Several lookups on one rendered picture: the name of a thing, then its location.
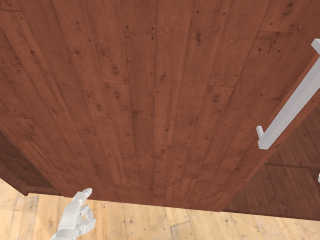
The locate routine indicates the handle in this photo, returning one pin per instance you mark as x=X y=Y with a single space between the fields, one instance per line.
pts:
x=306 y=89

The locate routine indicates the robot left forearm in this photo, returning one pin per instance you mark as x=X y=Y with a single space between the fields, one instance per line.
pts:
x=64 y=234

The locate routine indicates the robot left hand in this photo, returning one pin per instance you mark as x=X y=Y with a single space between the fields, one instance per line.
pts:
x=73 y=213

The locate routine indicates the wardrobe door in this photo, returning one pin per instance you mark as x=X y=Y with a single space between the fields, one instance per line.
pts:
x=152 y=102
x=16 y=162

